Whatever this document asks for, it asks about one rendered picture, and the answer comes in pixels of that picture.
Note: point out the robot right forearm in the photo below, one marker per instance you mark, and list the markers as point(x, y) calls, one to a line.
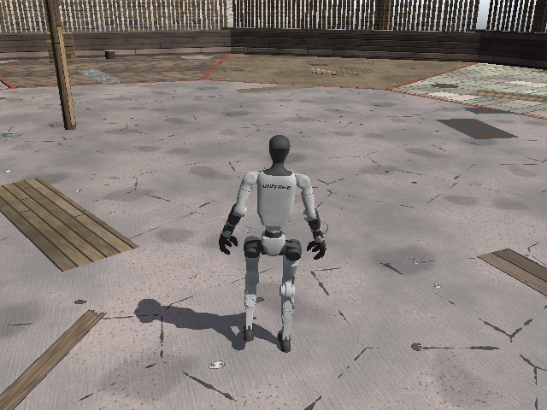
point(315, 227)

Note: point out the robot left forearm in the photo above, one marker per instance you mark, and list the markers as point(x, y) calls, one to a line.
point(231, 223)

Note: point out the robot right upper arm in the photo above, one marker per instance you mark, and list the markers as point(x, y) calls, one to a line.
point(303, 182)

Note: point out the robot left upper arm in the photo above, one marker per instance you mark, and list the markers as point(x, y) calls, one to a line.
point(249, 179)

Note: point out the robot right hand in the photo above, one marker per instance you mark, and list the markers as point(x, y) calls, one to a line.
point(319, 246)

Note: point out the humanoid robot head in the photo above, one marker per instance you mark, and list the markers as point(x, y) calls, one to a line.
point(279, 147)

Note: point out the right robot shin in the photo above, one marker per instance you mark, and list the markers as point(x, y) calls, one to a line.
point(287, 309)

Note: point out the robot left hand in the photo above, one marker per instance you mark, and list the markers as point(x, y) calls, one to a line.
point(223, 241)

